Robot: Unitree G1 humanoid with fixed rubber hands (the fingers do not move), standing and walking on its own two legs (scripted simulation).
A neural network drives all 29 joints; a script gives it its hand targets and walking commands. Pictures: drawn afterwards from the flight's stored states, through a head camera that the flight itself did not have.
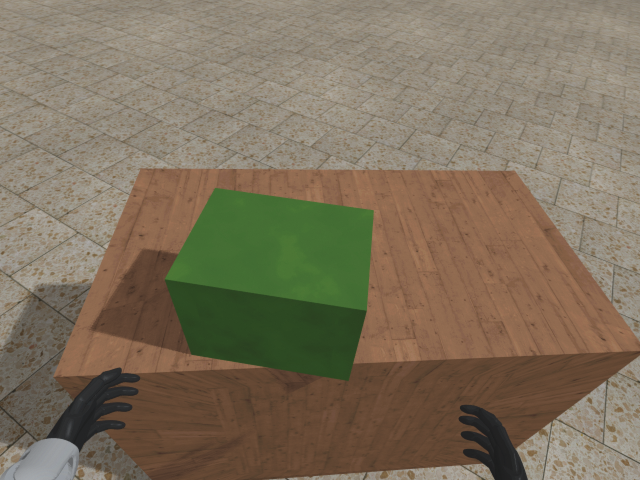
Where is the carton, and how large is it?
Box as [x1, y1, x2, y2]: [165, 188, 373, 380]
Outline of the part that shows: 215,188 165,277 167,287 191,354 348,380 366,311 373,210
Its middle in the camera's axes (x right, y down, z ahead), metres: -0.06 +0.07 +0.60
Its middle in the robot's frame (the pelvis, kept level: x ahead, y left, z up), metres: +0.42 +0.05 -0.01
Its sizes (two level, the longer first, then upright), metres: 0.252 0.188 0.191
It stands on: a pedestal, 0.67 m high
